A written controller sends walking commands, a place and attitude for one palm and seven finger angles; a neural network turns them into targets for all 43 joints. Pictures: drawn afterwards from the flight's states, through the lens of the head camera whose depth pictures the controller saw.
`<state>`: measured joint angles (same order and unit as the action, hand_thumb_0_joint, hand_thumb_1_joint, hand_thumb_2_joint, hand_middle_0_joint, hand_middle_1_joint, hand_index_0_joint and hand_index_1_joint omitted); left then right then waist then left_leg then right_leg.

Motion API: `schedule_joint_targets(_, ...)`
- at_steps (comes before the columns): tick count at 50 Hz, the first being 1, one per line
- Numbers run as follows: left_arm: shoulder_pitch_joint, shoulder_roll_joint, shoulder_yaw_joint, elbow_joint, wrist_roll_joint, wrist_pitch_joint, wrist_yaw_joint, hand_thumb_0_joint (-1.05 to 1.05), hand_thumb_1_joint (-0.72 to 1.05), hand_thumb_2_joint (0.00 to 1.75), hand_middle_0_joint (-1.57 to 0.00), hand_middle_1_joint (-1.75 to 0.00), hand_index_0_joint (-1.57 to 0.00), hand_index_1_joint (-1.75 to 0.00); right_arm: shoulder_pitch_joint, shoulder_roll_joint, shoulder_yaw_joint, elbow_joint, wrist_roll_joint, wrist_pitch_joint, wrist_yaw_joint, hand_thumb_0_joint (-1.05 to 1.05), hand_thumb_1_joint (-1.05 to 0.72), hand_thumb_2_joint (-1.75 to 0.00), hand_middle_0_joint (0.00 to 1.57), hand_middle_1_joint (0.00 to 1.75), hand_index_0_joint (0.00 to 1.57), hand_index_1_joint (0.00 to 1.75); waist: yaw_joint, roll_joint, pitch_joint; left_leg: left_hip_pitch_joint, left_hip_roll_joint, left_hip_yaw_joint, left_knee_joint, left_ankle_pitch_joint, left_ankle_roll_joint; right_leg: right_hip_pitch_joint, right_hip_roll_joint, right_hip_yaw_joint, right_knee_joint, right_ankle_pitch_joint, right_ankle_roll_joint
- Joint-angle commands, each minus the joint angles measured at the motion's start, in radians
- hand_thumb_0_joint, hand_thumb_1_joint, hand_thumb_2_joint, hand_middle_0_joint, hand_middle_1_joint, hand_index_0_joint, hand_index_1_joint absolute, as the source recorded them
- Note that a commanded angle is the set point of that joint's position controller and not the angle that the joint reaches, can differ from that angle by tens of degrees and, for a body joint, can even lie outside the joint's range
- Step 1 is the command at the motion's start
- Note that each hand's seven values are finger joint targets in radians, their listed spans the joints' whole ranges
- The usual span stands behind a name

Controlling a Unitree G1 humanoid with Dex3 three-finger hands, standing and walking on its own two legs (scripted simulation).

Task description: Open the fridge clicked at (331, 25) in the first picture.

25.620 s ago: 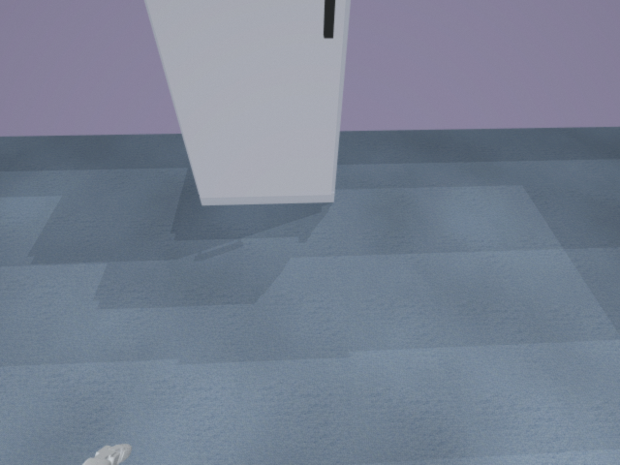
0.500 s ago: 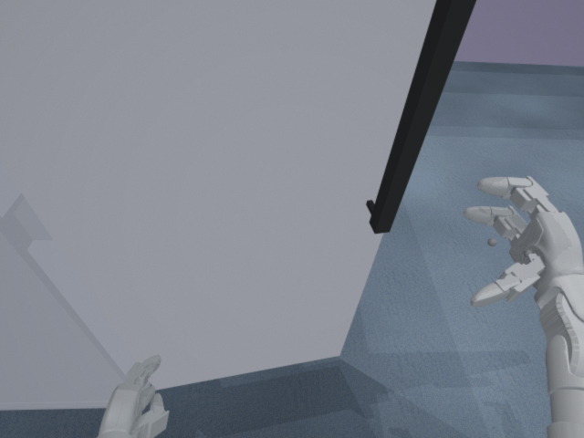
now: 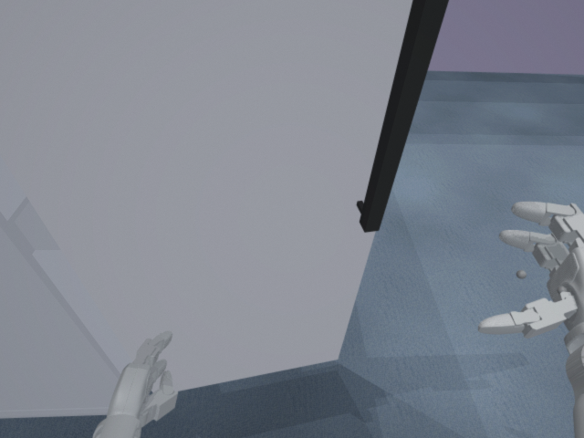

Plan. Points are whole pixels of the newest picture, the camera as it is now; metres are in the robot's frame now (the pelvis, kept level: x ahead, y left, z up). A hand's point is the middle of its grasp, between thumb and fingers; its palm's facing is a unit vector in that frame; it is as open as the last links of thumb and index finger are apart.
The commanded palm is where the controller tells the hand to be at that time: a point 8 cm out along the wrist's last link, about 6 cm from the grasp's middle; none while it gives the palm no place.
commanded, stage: draw the hand back to the body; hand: right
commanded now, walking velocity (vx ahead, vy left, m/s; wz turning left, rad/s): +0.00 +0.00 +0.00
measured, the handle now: (387, 126) +0.49 -0.13 +0.22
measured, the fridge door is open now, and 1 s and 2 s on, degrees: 80 80 80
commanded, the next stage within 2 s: step back with the hand held close in 0.98 s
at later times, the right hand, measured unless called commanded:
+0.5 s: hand (561, 306) +0.22 -0.27 +0.17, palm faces +0.48 +0.82 -0.33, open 9.8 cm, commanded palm +0.17 -0.30 +0.18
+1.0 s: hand (568, 327) +0.20 -0.26 +0.17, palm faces +0.50 +0.80 -0.34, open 7.4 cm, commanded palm +0.15 -0.30 +0.18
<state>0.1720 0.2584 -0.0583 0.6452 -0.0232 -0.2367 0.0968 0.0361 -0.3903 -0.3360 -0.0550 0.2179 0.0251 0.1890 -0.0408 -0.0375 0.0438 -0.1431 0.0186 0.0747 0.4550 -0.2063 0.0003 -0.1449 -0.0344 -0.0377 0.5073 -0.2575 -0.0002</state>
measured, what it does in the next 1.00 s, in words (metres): stands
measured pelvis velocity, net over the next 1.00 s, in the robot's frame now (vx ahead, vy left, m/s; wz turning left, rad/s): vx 0.01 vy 0.01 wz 0.01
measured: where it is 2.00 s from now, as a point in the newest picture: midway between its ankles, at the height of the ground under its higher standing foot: outside the picture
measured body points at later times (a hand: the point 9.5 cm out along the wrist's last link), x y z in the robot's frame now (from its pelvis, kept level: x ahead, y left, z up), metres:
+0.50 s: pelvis +0.02 +0.00 +0.01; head -0.01 +0.01 +0.46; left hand +0.21 +0.22 -0.07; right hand +0.19 -0.31 +0.18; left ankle +0.03 +0.12 -0.74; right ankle +0.02 -0.12 -0.74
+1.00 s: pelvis +0.01 +0.01 +0.01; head -0.03 +0.02 +0.45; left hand +0.20 +0.23 -0.07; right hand +0.17 -0.30 +0.19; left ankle +0.03 +0.12 -0.74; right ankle +0.02 -0.12 -0.74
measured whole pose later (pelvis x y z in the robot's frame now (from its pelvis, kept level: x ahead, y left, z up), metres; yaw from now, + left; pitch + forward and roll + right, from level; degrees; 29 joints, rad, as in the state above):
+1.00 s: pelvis +0.01 +0.01 +0.01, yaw +1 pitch -9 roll +1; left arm 0.17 0.22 -0.01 0.72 0.02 -0.19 0.09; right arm 0.42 -0.32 -0.34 -0.35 0.07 -0.09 -0.13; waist -0.07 -0.06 0.07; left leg -0.03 0.01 0.07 0.35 -0.17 0.01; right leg -0.02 -0.04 -0.05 0.40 -0.22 0.01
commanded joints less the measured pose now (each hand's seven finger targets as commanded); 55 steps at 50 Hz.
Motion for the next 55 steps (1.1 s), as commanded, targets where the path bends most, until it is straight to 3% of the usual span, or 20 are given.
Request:
schedule_joint_targets(1,-0.131,0.111,0.059,-0.109,0.021,-0.051,0.000,0.00,0.90,0.90,-0.20,-0.30,-0.20,-0.30,-0.097,-0.155,-0.079,-0.349,-0.091,-0.135,-0.250,0.00,0.15,-0.39,0.24,0.92,0.24,0.92,-0.023,-0.045,-0.115,0.057,-0.014,-0.033,-0.124,-0.063,0.019,-0.007,0.012,0.020,-0.175,-0.015,-0.003)
schedule_joint_targets(3,-0.128,0.102,0.061,-0.096,0.027,-0.050,0.001,0.00,0.90,0.90,-0.20,-0.30,-0.20,-0.30,-0.099,-0.129,-0.051,-0.384,-0.120,-0.154,-0.290,0.00,0.08,-0.43,0.23,0.87,0.23,0.87,-0.018,-0.085,-0.131,0.083,-0.017,-0.034,-0.125,-0.017,0.023,0.019,0.013,0.013,-0.186,0.031,-0.002)
schedule_joint_targets(4,-0.131,0.106,0.063,-0.085,0.029,-0.047,0.003,0.00,0.90,0.90,-0.20,-0.30,-0.20,-0.30,-0.086,-0.132,-0.048,-0.382,-0.132,-0.156,-0.303,0.00,0.04,-0.44,0.23,0.85,0.23,0.85,-0.016,-0.043,-0.115,0.083,-0.020,-0.033,-0.133,-0.011,0.021,0.022,0.008,0.014,-0.190,0.042,-0.005)
schedule_joint_targets(9,-0.143,0.100,0.070,-0.068,0.036,-0.030,0.008,0.00,0.90,0.90,-0.20,-0.30,-0.20,-0.30,-0.043,-0.132,-0.055,-0.417,-0.157,-0.164,-0.337,0.00,-0.14,-0.53,0.23,0.75,0.23,0.75,-0.022,-0.056,-0.128,0.131,-0.023,-0.033,-0.143,0.054,0.025,0.057,0.012,0.012,-0.202,0.130,-0.006)
schedule_joint_targets(12,-0.150,0.092,0.069,-0.068,0.037,-0.021,0.002,0.00,0.90,0.90,-0.20,-0.30,-0.20,-0.30,0.017,-0.102,-0.034,-0.437,-0.158,-0.165,-0.338,0.00,-0.25,-0.58,0.22,0.68,0.22,0.68,-0.025,-0.056,-0.115,0.139,-0.024,-0.028,-0.140,0.090,0.023,0.070,0.009,0.017,-0.207,0.191,-0.001)
schedule_joint_targets(15,-0.150,0.090,0.072,-0.067,0.036,-0.011,-0.002,0.00,0.90,0.90,-0.20,-0.30,-0.20,-0.30,0.080,-0.102,-0.049,-0.422,-0.156,-0.160,-0.337,0.00,-0.36,-0.64,0.22,0.62,0.22,0.62,-0.027,-0.020,-0.074,0.137,-0.026,-0.023,-0.147,0.088,0.022,0.055,0.007,0.016,-0.213,0.190,0.000)
schedule_joint_targets(18,-0.151,0.089,0.076,-0.076,0.039,0.003,-0.006,0.00,0.90,0.90,-0.20,-0.30,-0.20,-0.30,0.145,-0.112,-0.076,-0.438,-0.152,-0.159,-0.333,0.00,-0.47,-0.69,0.22,0.55,0.22,0.55,-0.036,-0.003,-0.078,0.147,-0.026,-0.025,-0.144,0.101,0.020,0.053,0.007,0.015,-0.211,0.202,-0.001)
schedule_joint_targets(27,-0.145,0.082,0.086,-0.095,0.038,0.017,-0.010,0.00,0.90,0.90,-0.20,-0.30,-0.20,-0.30,0.271,-0.128,-0.119,-0.520,-0.150,-0.166,-0.331,0.00,-0.79,-0.85,0.20,0.36,0.20,0.36,-0.039,-0.048,-0.070,0.146,-0.018,-0.035,-0.147,0.127,0.016,0.049,0.011,-0.004,-0.187,0.211,-0.005)
schedule_joint_targets(30,-0.142,0.082,0.088,-0.095,0.039,0.012,-0.006,0.00,0.90,0.90,-0.20,-0.30,-0.20,-0.30,0.316,-0.133,-0.128,-0.526,-0.150,-0.168,-0.333,0.00,-0.90,-0.90,0.20,0.30,0.20,0.30,-0.039,-0.021,-0.053,0.136,-0.017,-0.036,-0.150,0.134,0.015,0.049,0.011,-0.008,-0.180,0.209,-0.010)
schedule_joint_targets(34,-0.143,0.086,0.090,-0.086,0.036,0.006,0.003,0.00,0.90,0.90,-0.20,-0.30,-0.20,-0.30,0.246,-0.129,-0.110,-0.525,-0.155,-0.172,-0.339,0.00,-0.90,-0.90,0.20,0.30,0.20,0.30,-0.026,-0.005,-0.021,0.097,-0.017,-0.041,-0.173,0.069,0.012,0.056,0.013,-0.011,-0.179,0.150,-0.016)
schedule_joint_targets(38,-0.147,0.079,0.085,-0.084,0.036,0.000,0.008,0.00,0.90,0.90,-0.20,-0.30,-0.20,-0.30,0.248,-0.122,-0.105,-0.504,-0.155,-0.175,-0.345,0.00,-0.90,-0.90,0.20,0.30,0.20,0.30,-0.032,-0.029,-0.017,0.094,-0.014,-0.040,-0.182,0.006,0.011,0.051,0.018,-0.006,-0.193,0.095,-0.016)
schedule_joint_targets(41,-0.147,0.079,0.085,-0.082,0.040,-0.007,0.007,0.00,0.90,0.90,-0.20,-0.30,-0.20,-0.30,0.269,-0.127,-0.112,-0.512,-0.155,-0.183,-0.345,0.00,-0.90,-0.90,0.20,0.30,0.20,0.30,-0.037,-0.010,-0.043,0.115,-0.014,-0.038,-0.174,0.038,0.012,0.059,0.018,-0.004,-0.189,0.124,-0.018)
schedule_joint_targets(43,-0.150,0.077,0.084,-0.083,0.039,-0.008,0.006,0.00,0.90,0.90,-0.20,-0.30,-0.20,-0.30,0.272,-0.122,-0.108,-0.514,-0.155,-0.182,-0.343,0.00,-0.90,-0.90,0.20,0.30,0.20,0.30,-0.037,-0.031,-0.036,0.111,-0.014,-0.042,-0.177,0.031,0.011,0.058,0.018,-0.008,-0.190,0.119,-0.016)
schedule_joint_targets(45,-0.150,0.076,0.084,-0.081,0.039,-0.008,0.005,0.00,0.90,0.90,-0.20,-0.30,-0.20,-0.30,0.277,-0.129,-0.116,-0.504,-0.153,-0.182,-0.341,0.00,-0.90,-0.90,0.20,0.30,0.20,0.30,-0.038,-0.002,-0.025,0.109,-0.014,-0.043,-0.180,0.033,0.011,0.055,0.015,-0.006,-0.191,0.119,-0.017)
schedule_joint_targets(49,-0.152,0.076,0.087,-0.081,0.037,-0.006,0.005,0.00,0.90,0.90,-0.20,-0.30,-0.20,-0.30,0.280,-0.134,-0.124,-0.501,-0.153,-0.183,-0.337,0.00,-0.90,-0.90,0.20,0.30,0.20,0.30,-0.040,-0.019,-0.016,0.105,-0.013,-0.049,-0.187,0.016,0.012,0.052,0.015,-0.010,-0.190,0.105,-0.017)
schedule_joint_targets(51,-0.150,0.074,0.085,-0.086,0.038,-0.006,0.006,0.00,0.90,0.90,-0.20,-0.30,-0.20,-0.30,0.281,-0.132,-0.124,-0.498,-0.149,-0.184,-0.337,0.00,-0.90,-0.90,0.20,0.30,0.20,0.30,-0.040,0.002,-0.020,0.103,-0.014,-0.045,-0.185,0.012,0.009,0.052,0.013,-0.008,-0.192,0.102,-0.017)
schedule_joint_targets(54,-0.152,0.075,0.086,-0.081,0.037,-0.010,0.006,0.00,0.90,0.90,-0.20,-0.30,-0.20,-0.30,0.277,-0.131,-0.122,-0.504,-0.154,-0.188,-0.336,0.00,-0.90,-0.90,0.20,0.30,0.20,0.30,-0.040,-0.045,-0.016,0.101,-0.013,-0.049,-0.188,0.007,0.012,0.054,0.016,-0.011,-0.194,0.094,-0.016)
schedule_joint_targets(55,-0.150,0.073,0.082,-0.083,0.040,-0.015,0.003,0.00,0.90,0.90,-0.20,-0.30,-0.20,-0.30,0.238,-0.101,-0.078,-0.535,-0.156,-0.192,-0.334,0.00,-0.90,-0.90,0.20,0.30,0.20,0.30,-0.032,-0.030,-0.035,0.108,-0.012,-0.043,-0.181,0.021,0.010,0.059,0.018,-0.006,-0.194,0.106,-0.018)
